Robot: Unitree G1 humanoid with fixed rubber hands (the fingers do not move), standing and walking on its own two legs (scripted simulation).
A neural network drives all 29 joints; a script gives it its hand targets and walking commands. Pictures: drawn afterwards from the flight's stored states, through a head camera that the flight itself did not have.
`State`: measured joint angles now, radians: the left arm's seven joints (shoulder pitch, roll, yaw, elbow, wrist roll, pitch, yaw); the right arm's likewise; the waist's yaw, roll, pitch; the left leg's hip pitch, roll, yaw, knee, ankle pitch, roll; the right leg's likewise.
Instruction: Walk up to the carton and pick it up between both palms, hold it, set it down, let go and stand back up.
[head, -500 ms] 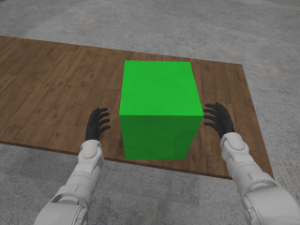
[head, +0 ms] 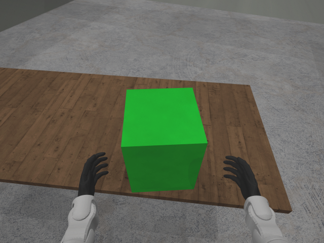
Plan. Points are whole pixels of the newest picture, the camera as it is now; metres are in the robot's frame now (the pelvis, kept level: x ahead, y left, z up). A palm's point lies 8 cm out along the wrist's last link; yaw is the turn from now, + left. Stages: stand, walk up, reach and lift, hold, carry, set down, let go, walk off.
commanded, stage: set down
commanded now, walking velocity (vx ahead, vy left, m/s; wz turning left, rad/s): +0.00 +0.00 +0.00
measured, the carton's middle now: (161, 141) +0.44 +0.02 -0.02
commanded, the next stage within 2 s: none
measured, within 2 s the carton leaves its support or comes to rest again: neither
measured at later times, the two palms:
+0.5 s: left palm (77, 218) +0.20 +0.21 -0.01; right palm (253, 222) +0.21 -0.20 -0.02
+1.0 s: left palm (80, 225) +0.19 +0.20 -0.02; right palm (257, 231) +0.19 -0.20 -0.02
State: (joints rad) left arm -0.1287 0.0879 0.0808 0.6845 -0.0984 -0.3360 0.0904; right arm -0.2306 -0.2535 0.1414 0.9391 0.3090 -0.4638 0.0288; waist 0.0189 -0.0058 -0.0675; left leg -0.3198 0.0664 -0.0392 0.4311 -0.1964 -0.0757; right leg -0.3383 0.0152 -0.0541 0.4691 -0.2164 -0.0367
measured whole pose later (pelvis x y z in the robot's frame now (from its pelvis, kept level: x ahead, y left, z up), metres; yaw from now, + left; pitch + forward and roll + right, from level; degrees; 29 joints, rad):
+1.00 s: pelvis +0.02 +0.01 +0.01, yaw -2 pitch -5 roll +0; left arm 0.32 0.08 -0.01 0.27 0.00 -0.15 0.16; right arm 0.27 -0.21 0.08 0.51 0.25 -0.36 0.09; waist 0.05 -0.05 0.07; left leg -0.04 0.07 0.00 0.34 -0.21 -0.07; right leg -0.07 0.02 -0.02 0.38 -0.22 -0.03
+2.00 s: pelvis +0.02 +0.03 +0.01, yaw -2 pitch -5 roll +0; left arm 0.29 0.16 0.00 0.43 -0.04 0.01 0.05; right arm 0.24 -0.21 -0.01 0.63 0.07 -0.26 0.05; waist 0.01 0.00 0.07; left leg -0.03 0.05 0.01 0.34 -0.22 -0.04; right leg -0.04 0.00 -0.01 0.33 -0.20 0.00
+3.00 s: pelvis +0.03 +0.04 +0.00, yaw -2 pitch -2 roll +0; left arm 0.21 0.32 0.04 0.68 0.03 0.01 0.01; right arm 0.22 -0.29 -0.04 0.80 -0.04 -0.05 -0.01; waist 0.00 -0.05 0.00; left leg -0.14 0.03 0.02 0.46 -0.28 -0.02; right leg -0.16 -0.02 0.00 0.46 -0.26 0.02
